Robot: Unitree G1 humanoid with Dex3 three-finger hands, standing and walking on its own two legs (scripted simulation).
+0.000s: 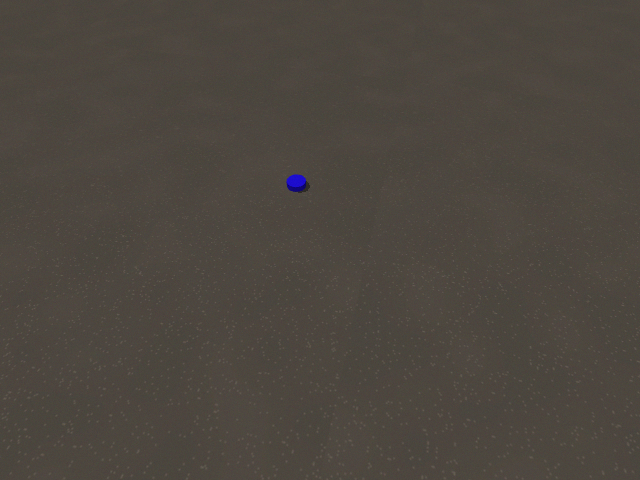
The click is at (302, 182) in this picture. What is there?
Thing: low tin
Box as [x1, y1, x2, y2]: [287, 174, 305, 191]
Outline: 303,176 297,174 289,176 287,178 287,187 293,191 303,189 305,186 305,179
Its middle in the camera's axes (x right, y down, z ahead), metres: -0.12 -0.28 +1.88
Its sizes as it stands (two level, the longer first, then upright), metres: 0.094 0.094 0.030
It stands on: the floor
